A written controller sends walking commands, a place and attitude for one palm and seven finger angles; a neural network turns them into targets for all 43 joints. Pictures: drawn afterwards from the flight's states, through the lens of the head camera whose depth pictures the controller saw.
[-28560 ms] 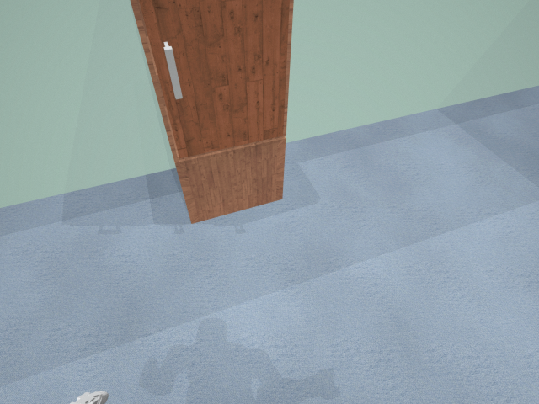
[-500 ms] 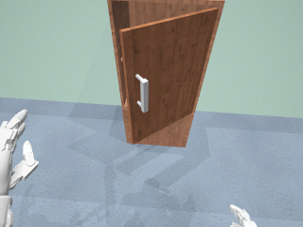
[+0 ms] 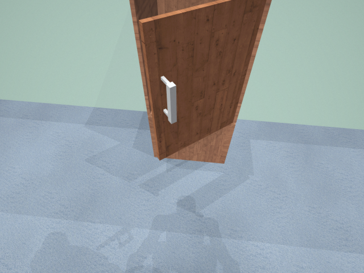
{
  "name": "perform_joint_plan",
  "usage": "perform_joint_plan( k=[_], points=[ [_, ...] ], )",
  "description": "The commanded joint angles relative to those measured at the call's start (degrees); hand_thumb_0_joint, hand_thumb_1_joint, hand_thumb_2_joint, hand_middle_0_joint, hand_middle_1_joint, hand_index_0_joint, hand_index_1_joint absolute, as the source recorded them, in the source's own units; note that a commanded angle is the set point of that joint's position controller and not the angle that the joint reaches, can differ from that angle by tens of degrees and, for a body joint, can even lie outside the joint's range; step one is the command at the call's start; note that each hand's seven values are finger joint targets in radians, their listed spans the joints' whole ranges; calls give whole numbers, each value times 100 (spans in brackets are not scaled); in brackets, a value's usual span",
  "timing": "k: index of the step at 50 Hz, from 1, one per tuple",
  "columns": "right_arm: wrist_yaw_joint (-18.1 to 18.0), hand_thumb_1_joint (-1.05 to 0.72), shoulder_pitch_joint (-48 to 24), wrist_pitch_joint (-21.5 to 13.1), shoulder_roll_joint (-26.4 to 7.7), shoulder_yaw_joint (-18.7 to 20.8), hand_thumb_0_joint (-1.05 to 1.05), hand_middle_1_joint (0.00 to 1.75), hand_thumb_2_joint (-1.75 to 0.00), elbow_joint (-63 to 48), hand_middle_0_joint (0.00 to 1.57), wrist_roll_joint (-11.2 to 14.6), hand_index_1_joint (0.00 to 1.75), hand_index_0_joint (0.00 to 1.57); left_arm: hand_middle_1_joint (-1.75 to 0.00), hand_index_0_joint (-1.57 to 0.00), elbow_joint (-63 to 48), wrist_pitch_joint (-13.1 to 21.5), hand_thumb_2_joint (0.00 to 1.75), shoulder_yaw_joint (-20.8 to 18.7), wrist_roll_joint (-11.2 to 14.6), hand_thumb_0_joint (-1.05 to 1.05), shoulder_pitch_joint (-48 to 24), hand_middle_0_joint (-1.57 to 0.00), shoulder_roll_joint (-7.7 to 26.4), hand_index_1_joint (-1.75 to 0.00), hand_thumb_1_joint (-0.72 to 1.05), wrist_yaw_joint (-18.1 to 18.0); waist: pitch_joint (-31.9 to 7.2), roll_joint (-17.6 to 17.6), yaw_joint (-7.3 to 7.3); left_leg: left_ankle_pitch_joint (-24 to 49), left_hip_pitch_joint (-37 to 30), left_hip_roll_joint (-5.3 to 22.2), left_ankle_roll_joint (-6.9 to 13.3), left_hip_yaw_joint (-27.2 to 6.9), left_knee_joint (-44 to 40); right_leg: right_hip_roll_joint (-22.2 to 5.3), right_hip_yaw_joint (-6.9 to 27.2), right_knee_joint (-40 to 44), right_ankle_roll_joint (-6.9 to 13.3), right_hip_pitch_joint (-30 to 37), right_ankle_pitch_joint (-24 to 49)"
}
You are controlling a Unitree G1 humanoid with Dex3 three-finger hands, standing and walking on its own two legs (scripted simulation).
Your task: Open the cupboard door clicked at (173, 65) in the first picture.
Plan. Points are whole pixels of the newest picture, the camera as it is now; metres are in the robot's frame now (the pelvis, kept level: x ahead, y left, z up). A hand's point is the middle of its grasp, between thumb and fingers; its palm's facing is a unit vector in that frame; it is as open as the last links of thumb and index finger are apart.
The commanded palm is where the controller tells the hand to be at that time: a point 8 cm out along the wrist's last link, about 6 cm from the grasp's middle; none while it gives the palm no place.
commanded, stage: let the arm hang, fingers relaxed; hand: left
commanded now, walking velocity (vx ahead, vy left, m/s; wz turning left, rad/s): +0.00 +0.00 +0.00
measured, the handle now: (168, 100) +0.60 +0.08 +0.00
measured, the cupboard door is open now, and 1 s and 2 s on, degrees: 39 39 39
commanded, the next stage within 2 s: look to check the result in 0.56 s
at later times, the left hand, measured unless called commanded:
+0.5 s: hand out of the picture +0.03 +0.19 -0.17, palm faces +0.00 -0.98 -0.21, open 7.3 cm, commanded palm none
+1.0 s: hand out of the picture +0.04 +0.23 -0.17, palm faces -0.01 -0.96 -0.27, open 7.4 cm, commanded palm none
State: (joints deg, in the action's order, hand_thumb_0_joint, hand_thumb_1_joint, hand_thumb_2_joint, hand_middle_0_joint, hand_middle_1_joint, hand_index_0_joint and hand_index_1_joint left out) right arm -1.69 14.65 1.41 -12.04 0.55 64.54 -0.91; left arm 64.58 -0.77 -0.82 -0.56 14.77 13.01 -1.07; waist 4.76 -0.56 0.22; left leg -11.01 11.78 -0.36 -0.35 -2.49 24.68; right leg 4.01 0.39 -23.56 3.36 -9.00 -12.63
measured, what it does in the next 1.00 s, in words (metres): stands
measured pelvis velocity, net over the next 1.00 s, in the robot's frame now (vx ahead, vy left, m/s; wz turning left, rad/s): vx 0.01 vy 0.02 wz -0.01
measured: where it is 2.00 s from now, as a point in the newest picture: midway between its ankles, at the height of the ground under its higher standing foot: outside the picture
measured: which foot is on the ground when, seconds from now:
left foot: down 0.00-1.00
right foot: down 0.00-1.00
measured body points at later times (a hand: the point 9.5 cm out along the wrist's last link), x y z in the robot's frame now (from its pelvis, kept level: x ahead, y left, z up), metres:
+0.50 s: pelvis +0.00 +0.01 +0.00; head +0.00 +0.01 +0.45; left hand +0.03 +0.25 -0.15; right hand +0.01 -0.22 -0.16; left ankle +0.03 +0.12 -0.74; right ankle +0.00 -0.08 -0.74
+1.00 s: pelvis +0.01 +0.02 +0.00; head +0.02 +0.01 +0.45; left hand +0.04 +0.28 -0.15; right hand +0.04 -0.24 -0.15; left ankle +0.03 +0.12 -0.74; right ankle +0.00 -0.08 -0.74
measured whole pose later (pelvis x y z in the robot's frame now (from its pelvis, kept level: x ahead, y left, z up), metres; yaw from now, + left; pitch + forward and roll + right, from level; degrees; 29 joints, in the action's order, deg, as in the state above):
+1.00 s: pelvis +0.01 +0.02 +0.00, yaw +0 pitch -2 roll +0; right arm -1.3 10.7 0.2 -14.0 0.7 65.2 -1.0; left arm 65.8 0.5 -0.8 -0.7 11.1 13.9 -0.9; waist 3.4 -0.5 0.3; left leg -9.7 9.4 -1.8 1.0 -1.6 21.1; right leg 2.4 1.4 -21.3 1.9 -7.3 -12.0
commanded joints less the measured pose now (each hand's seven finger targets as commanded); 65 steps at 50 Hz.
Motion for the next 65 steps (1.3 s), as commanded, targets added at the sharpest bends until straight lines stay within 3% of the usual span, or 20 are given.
perform_joint_plan(
  k=[1, 4, 8, 15, 24, 29, 35, 47, 62, 65],
  points=[
    [-45, -90, 51, -158, -673, 91, 0, 30, -90, -176, 20, -26, 30, 20, -30, -20, -199, 158, 90, -110, 25, 0, -92, -20, 670, -30, 90, -47, -262, 74, 26, 332, -192, 480, 227, -381, -443, -875, 753, 730, 34, -173, 67],
    [-29, -90, 100, -133, -645, 89, 0, 30, -90, -113, 20, -38, 30, 20, -30, -20, -145, 136, 90, -112, 17, 0, -104, -20, 684, -30, 90, -49, -83, 140, 34, 24, -115, 451, 225, -383, -513, -862, 780, 843, 24, -329, -477],
    [-13, -90, 145, -134, -604, 86, 0, 30, -90, -84, 20, -50, 30, 20, -30, -20, -141, 139, 90, -123, 10, 0, -94, -20, 684, -30, 90, -56, -54, 167, 41, -20, -111, 418, 218, -340, -497, -883, 809, 877, 16, -414, -634],
    [-19, -90, 120, -175, -516, 59, 0, 30, -90, -81, 20, -57, 30, 20, -30, -20, -148, 143, 90, -116, 8, 0, -66, -20, 559, -30, 90, -62, 6, -28, 15, 81, -28, 470, 223, -442, -625, -844, 737, 696, -10, -391, -282],
    [-35, -90, 87, -225, -524, 87, 0, 30, -90, -112, 20, -41, 30, 20, -30, -20, -162, 183, 90, -131, 1, 0, -70, -20, 509, -30, 90, -68, -187, 32, 12, 384, -146, 515, 233, -458, -632, -851, 673, 587, -32, -248, 163],
    [-40, -90, 31, -233, -588, 106, 0, 30, -90, -109, 20, -37, 30, 20, -30, -20, -159, 198, 90, -147, 0, 0, -94, -20, 565, -30, 90, -66, -182, -62, 17, 433, -199, 531, 237, -464, -651, -856, 670, 594, -26, -233, 245],
    [-27, -90, -39, -217, -710, 125, 0, 30, -90, -113, 20, -36, 30, 20, -30, -20, -149, 202, 90, -146, -4, 0, -133, -20, 667, -30, 90, -52, -124, 64, 31, 198, -210, 507, 237, -467, -685, -869, 713, 693, -20, -287, -4],
    [-12, -90, -333, -246, -1025, 148, 0, 30, -90, -168, 20, -19, 30, 20, -30, -20, -162, 245, 90, -159, 5, 0, -304, -20, 950, -30, 90, -36, -403, 32, 11, 585, -447, 541, 244, -498, -674, -923, 707, 710, -11, -87, 373],
    [19, -90, -683, -270, -1300, 138, 0, 30, -90, -209, 20, -19, 30, 20, -30, -20, -212, 266, 90, -167, -2, 0, -612, -20, 1225, -30, 90, -19, -434, 102, -4, 809, -577, 582, 216, -512, -818, -957, 693, 784, -50, 51, 646],
    [17, -90, -710, -275, -1333, 146, 0, 30, -90, -198, 20, -32, 30, 20, -30, -20, -238, 251, 90, -174, -3, 0, -664, -20, 1258, -30, 90, -10, -425, -16, 8, 847, -618, 600, 201, -468, -809, -953, 755, 769, -42, 23, 731]
  ],
)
